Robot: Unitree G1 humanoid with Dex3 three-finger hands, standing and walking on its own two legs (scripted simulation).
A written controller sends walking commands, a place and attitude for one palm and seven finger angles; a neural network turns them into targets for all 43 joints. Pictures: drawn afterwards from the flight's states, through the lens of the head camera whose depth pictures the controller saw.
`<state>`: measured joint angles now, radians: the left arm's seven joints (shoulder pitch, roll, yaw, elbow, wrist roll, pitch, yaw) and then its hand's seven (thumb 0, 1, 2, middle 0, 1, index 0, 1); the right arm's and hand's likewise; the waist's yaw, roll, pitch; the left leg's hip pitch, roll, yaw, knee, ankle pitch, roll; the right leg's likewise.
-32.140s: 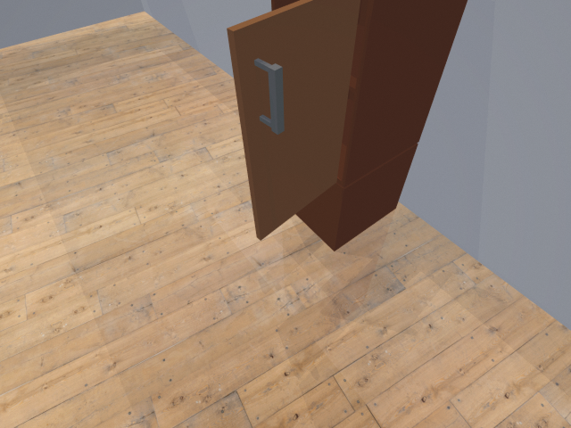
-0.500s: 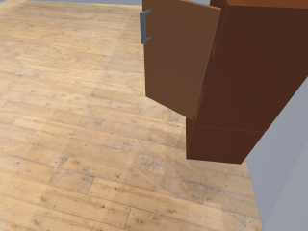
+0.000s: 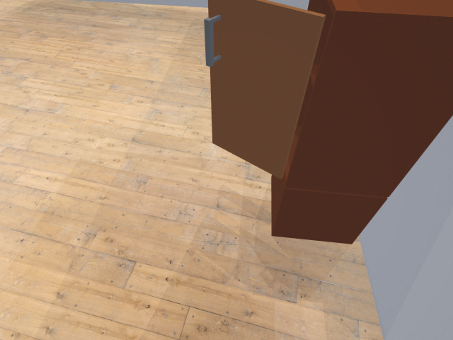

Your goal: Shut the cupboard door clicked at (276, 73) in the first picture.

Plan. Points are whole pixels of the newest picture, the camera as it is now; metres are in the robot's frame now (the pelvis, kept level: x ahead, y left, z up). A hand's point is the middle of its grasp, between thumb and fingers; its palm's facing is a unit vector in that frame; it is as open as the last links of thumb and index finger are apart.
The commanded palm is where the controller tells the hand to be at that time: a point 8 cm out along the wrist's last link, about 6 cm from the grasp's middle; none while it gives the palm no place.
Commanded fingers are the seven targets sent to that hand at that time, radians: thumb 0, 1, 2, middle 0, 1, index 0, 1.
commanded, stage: walk to a spot facing it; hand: left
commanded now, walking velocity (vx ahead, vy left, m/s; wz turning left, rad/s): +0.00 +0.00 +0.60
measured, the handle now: (213, 41) +0.90 +0.09 +0.11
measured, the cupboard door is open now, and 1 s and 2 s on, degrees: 60 60 60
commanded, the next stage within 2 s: none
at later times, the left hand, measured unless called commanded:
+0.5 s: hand out of the picture +0.02 +0.23 -0.18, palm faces +0.25 -0.94 -0.22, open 7.4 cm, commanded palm none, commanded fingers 0.00 0.90 0.90 -0.20 -0.30 -0.20 -0.30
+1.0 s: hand out of the picture -0.05 +0.17 -0.16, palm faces +0.53 -0.80 -0.30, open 7.4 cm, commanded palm none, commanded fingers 0.00 0.90 0.90 -0.20 -0.30 -0.20 -0.30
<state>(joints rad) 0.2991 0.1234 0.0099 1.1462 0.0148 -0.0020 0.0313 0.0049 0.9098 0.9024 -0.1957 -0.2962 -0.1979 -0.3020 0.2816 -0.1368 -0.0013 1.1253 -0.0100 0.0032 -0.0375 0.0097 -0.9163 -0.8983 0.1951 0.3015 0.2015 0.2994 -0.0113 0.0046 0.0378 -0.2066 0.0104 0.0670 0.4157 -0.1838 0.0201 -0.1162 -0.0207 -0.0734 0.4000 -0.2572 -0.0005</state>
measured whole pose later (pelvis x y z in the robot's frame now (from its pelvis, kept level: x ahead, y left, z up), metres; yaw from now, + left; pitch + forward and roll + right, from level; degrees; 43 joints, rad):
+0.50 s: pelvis -0.01 +0.02 -0.01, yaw +14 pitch +2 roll -2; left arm 0.14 0.21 0.08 0.95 0.03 0.05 0.02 0.01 0.91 0.90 -0.20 -0.30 -0.20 -0.30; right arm 0.24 -0.19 -0.04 0.97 -0.03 0.02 -0.03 0.01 -0.91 -0.90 0.20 0.30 0.20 0.30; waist -0.04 -0.01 0.11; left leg -0.37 -0.04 0.01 0.54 -0.21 0.07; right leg -0.46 -0.04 -0.03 1.11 -0.42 0.05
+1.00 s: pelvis +0.01 -0.04 +0.00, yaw +35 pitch +1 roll +2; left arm 0.22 0.20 0.05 0.88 0.03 0.02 0.03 0.01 0.91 0.90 -0.20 -0.30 -0.20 -0.30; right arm 0.18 -0.26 -0.09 0.90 -0.02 0.07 0.02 0.01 -0.91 -0.90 0.19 0.30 0.20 0.30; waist -0.04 0.01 0.12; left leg -0.52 -0.01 0.00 1.06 -0.41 -0.06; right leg -0.18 -0.08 -0.11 0.50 -0.34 0.00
